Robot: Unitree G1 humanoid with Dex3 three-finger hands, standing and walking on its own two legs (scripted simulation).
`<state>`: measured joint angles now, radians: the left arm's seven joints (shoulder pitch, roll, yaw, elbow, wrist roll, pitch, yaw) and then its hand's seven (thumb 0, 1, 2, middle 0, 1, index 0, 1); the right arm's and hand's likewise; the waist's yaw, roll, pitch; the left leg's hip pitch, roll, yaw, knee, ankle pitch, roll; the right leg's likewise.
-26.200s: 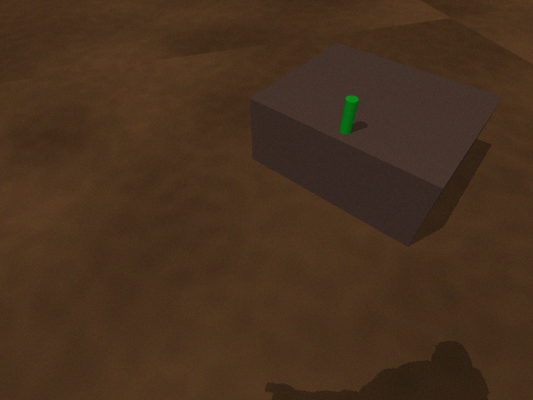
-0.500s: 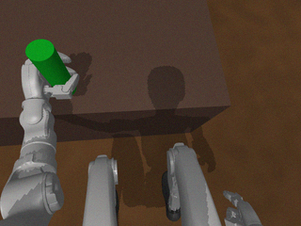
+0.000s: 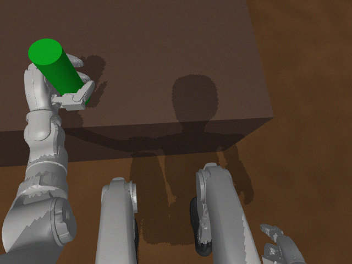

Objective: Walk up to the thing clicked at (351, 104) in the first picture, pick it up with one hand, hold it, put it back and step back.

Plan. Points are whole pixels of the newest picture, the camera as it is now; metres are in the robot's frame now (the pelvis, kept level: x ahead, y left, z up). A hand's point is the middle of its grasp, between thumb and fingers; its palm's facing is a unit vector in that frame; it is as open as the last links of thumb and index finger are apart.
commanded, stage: open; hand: left
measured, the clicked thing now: (65, 78) +0.50 +0.18 +0.02
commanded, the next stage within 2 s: withdraw in 0.44 s
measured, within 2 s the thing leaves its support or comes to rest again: neither
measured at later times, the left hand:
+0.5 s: hand (73, 84) +0.50 +0.17 +0.00, palm faces +0.05 -1.00 -0.03, open 13.7 cm
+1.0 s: hand out of the picture +0.50 +0.24 +0.13, palm faces +0.10 -0.99 -0.10, open 16.8 cm
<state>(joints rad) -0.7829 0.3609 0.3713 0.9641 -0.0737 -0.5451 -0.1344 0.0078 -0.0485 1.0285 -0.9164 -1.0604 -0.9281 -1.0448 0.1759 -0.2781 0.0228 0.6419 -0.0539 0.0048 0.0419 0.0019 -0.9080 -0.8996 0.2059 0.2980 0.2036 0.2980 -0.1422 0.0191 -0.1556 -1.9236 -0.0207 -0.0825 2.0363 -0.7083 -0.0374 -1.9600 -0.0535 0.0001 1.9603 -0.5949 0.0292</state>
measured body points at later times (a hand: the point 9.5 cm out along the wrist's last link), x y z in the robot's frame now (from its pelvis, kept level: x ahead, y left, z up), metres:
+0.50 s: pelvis +0.00 +0.00 +0.00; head +0.20 +0.03 +0.40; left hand +0.49 +0.23 +0.01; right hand +0.09 -0.27 -0.12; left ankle +0.07 +0.13 -0.42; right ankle +0.11 -0.14 -0.41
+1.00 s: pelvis +0.01 +0.00 +0.08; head +0.17 +0.02 +0.50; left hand +0.49 +0.29 +0.14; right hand +0.10 -0.27 -0.04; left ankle +0.07 +0.13 -0.41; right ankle +0.11 -0.14 -0.41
